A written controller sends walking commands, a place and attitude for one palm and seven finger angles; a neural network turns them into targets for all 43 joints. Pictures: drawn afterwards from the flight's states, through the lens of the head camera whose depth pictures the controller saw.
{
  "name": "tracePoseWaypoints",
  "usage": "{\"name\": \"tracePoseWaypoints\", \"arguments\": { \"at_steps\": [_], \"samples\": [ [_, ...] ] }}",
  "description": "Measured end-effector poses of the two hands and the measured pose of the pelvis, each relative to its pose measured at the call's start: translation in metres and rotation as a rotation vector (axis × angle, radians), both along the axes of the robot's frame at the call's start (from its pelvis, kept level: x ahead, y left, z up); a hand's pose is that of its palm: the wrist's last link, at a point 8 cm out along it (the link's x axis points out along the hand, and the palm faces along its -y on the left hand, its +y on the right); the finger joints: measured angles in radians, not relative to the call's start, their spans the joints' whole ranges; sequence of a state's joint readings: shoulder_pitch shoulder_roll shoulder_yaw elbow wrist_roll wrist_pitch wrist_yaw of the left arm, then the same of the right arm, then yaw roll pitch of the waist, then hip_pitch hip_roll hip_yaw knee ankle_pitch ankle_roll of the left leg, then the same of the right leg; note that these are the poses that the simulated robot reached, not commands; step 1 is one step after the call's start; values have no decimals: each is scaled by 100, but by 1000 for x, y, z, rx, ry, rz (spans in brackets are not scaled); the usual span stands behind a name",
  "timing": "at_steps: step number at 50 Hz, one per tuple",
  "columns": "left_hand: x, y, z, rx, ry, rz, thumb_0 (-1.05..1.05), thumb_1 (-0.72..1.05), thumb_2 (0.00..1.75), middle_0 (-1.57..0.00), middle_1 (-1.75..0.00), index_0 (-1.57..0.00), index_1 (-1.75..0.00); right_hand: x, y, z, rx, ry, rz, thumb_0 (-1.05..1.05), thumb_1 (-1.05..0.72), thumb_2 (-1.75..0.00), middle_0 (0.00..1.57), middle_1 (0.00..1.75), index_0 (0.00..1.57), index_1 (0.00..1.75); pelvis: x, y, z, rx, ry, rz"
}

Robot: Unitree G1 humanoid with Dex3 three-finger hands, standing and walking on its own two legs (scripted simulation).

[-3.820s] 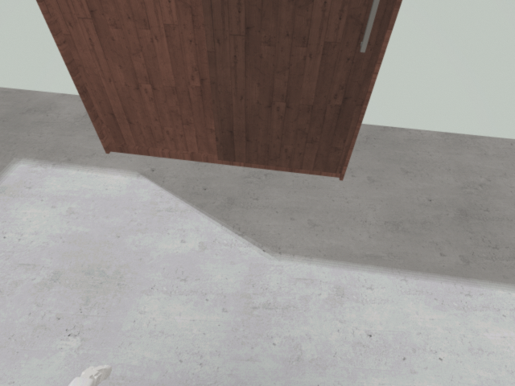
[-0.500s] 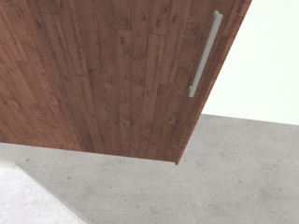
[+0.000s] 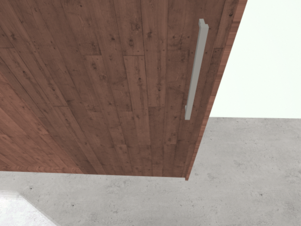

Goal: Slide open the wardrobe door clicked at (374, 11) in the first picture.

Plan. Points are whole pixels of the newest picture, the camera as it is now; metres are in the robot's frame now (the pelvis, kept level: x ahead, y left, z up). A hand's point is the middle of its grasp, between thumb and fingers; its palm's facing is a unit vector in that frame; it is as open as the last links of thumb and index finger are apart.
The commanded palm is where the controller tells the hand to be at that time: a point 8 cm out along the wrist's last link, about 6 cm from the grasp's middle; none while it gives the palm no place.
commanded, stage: come to a stop and stand still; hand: right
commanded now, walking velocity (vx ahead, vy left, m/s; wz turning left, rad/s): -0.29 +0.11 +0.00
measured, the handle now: (193, 78) +0.49 -0.11 +0.13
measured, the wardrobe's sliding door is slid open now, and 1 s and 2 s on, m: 0.00 0.00 0.00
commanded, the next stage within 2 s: look again from close up in 1.56 s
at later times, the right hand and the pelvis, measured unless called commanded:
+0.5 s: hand out of the picture +0.06 -0.13 -0.15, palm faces +0.07 +0.97 -0.25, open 7.3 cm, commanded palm none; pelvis -0.01 +0.05 +0.01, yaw -1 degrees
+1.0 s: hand out of the picture -0.09 -0.15 -0.17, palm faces +0.10 +0.98 -0.19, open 7.4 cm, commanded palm none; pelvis -0.05 +0.02 +0.01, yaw -1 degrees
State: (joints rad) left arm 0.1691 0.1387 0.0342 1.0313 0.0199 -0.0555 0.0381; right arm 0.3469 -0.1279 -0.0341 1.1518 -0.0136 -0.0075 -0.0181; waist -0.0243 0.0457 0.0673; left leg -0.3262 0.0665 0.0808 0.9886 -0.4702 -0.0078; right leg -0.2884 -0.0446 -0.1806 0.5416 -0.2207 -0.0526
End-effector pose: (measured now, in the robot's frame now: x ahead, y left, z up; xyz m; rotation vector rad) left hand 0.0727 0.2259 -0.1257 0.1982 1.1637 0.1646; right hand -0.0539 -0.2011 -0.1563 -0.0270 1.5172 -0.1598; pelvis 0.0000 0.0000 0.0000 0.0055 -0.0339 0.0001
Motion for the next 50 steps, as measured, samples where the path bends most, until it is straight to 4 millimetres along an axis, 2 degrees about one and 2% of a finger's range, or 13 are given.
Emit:
{"name": "tracePoseWaypoints", "arguments": {
  "at_steps": [5,8,12,16,22,26,30,34,39,45,50],
  "samples": [
    [-2,6,-3,-6,54,16,-1,96,89,-20,-30,-20,-30,66,-16,10,-65,-133,38,1,-91,-90,20,30,19,30,8,3,4,-7,2,-2],
    [-8,14,-9,-21,81,32,0,95,89,-20,-30,-20,-30,95,-21,17,-110,-190,63,1,-92,-90,20,30,19,30,9,11,3,-11,1,-2],
    [-18,29,-23,-55,108,52,0,93,89,-20,-30,-20,-30,116,-17,26,-164,-253,88,0,-92,-90,20,30,19,30,8,27,-2,-24,0,6],
    [-30,45,-33,-88,130,81,1,92,90,-20,-30,-20,-30,119,-3,33,-189,-276,119,0,-91,-90,20,30,19,30,4,41,-4,-24,0,6],
    [-52,52,-28,-101,177,67,1,91,90,-20,-30,-20,-30,108,19,40,-162,-292,101,0,-91,-90,20,30,20,30,-6,50,4,-31,11,-12],
    [-67,52,-24,-94,206,38,1,91,90,-20,-30,-20,-30,95,21,39,-152,-306,69,0,-91,-90,20,30,20,30,-16,51,6,-32,20,-25],
    [-76,47,-19,-72,206,6,1,91,90,-20,-30,-20,-30,70,13,34,-138,-286,37,0,-91,-90,20,30,20,30,-30,45,6,-29,27,-32],
    [-89,37,-16,-43,181,-3,1,91,90,-20,-30,-20,-30,38,1,20,-115,-228,7,0,-91,-90,20,30,20,30,-43,33,2,-10,23,-35],
    [-110,21,-10,-47,197,1,1,91,90,-20,-30,-20,-30,3,-7,16,-91,-154,-2,1,-91,-90,20,30,20,30,-48,24,6,-18,2,-24],
    [-121,7,-16,-81,213,4,1,91,90,-20,-30,-20,-30,-29,-3,16,-84,-86,-7,1,-91,-90,20,30,20,30,-49,21,6,-22,-19,-18],
    [-128,1,-19,-105,235,14,1,91,90,-20,-30,-20,-30,-47,5,19,-74,-28,-6,1,-91,-90,20,30,20,30,-48,20,7,-19,-5,-11]
  ]
}}
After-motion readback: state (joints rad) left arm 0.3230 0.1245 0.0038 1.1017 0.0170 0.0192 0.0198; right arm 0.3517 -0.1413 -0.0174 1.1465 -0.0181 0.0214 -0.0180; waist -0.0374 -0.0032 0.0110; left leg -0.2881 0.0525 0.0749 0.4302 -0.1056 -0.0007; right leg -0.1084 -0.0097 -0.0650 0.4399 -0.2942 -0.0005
